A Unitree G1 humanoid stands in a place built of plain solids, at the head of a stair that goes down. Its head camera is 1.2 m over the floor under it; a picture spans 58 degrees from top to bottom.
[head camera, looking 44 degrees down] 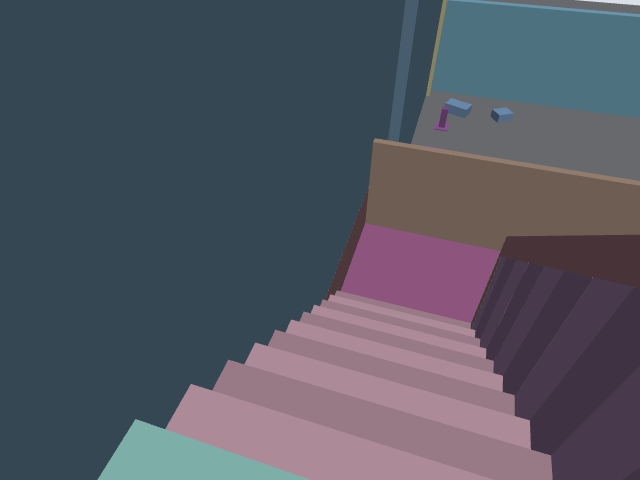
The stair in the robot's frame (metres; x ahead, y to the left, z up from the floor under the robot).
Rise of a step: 0.20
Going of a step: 0.22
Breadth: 1.25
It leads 18 degrees to the right of straight ahead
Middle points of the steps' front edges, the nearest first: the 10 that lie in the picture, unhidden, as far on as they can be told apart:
0.55 -0.15 -0.20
0.76 -0.22 -0.40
0.97 -0.29 -0.61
1.19 -0.35 -0.81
1.40 -0.42 -1.01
1.61 -0.49 -1.22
1.82 -0.55 -1.42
2.04 -0.62 -1.62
2.25 -0.69 -1.83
2.46 -0.76 -2.03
